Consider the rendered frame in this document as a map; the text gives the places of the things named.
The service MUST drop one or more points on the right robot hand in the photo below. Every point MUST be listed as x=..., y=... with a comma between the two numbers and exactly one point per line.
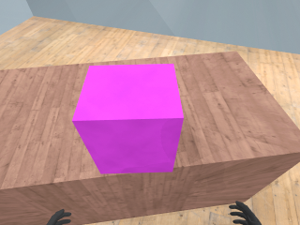
x=246, y=213

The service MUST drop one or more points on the carton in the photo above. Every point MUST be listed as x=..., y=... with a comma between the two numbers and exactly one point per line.
x=130, y=117

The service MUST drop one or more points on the pedestal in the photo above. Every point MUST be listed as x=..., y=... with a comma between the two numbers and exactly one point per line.
x=235, y=140

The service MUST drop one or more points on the left robot hand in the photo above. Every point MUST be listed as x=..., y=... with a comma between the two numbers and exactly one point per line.
x=58, y=215

